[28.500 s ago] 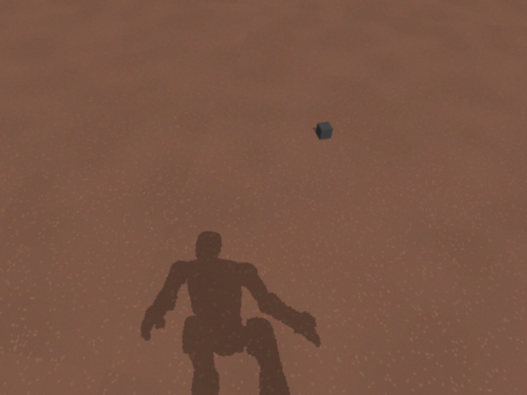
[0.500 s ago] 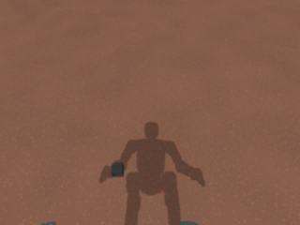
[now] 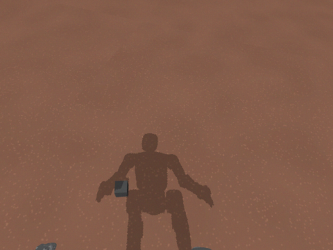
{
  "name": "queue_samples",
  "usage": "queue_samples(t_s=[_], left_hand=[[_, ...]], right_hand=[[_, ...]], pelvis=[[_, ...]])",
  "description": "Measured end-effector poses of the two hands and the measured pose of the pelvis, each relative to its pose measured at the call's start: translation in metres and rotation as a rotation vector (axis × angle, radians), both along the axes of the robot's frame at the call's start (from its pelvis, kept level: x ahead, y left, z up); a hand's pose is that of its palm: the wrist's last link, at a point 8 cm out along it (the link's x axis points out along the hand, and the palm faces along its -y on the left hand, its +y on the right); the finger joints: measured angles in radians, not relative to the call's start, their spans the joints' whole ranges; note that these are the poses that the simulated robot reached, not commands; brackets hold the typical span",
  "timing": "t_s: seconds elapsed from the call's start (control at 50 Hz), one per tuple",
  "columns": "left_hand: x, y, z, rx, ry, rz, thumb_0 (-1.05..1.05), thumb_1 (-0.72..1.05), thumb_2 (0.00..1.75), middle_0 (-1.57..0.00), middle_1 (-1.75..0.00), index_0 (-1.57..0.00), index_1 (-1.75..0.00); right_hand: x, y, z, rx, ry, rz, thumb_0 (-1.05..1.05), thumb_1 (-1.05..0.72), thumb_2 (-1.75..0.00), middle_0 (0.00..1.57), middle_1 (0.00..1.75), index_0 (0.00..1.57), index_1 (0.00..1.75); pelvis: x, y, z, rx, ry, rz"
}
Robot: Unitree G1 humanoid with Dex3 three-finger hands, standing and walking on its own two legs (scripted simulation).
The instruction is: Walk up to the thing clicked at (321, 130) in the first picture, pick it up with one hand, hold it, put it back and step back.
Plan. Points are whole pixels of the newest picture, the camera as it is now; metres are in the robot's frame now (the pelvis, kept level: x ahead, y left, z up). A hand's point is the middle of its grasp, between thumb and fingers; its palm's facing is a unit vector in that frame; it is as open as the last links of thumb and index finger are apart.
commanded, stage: walk up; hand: left
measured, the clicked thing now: (121, 188) +0.51 +0.24 -0.73
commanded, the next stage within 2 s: stand in 0.22 s
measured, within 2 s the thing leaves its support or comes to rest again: neither
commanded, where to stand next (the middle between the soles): +0.15 -0.03 m, yaw +4 degrees
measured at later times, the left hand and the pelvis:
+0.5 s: hand out of the picture +0.10 +0.24 -0.14, palm faces -0.02 -0.94 -0.34, open 7.4 cm; pelvis +0.02 -0.01 +0.01, yaw +1 degrees
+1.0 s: hand out of the picture +0.12 +0.23 -0.14, palm faces +0.00 -0.94 -0.34, open 7.4 cm; pelvis +0.04 -0.02 +0.02, yaw +2 degrees
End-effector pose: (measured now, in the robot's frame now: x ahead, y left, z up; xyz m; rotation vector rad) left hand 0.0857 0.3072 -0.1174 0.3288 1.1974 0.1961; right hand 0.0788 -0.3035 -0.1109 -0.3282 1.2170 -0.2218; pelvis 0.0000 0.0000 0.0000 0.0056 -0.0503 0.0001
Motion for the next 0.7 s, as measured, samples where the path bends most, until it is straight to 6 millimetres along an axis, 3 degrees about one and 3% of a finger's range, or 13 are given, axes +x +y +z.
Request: queue_samples(t_s=[0.22, 0.52, 0.7], left_hand=[[-0.007, -0.012, 0.006, 0.007, 0.035, 0.006, 0.01, 0.90, 0.90, -0.20, -0.30, -0.21, -0.30], [0.009, -0.024, 0.015, -0.009, 0.020, 0.009, 0.01, 0.90, 0.90, -0.20, -0.30, -0.21, -0.30], [0.020, -0.026, 0.016, -0.006, 0.029, 0.011, 0.01, 0.90, 0.90, -0.20, -0.30, -0.21, -0.30]], right_hand=[[0.028, -0.005, -0.001, 0.026, -0.046, 0.011, 0.00, -0.91, -0.90, 0.20, 0.30, 0.20, 0.30], [0.014, -0.005, -0.001, 0.047, 0.028, 0.003, 0.00, -0.91, -0.90, 0.20, 0.30, 0.20, 0.30], [0.019, -0.013, 0.001, 0.031, 0.051, -0.003, 0.00, -0.91, -0.90, 0.20, 0.30, 0.20, 0.30]], pelvis=[[0.003, -0.007, 0.004, 0.010, 0.010, -0.006], [0.024, -0.014, 0.013, 0.004, 0.023, 0.017], [0.034, -0.017, 0.015, -0.001, 0.032, 0.026]])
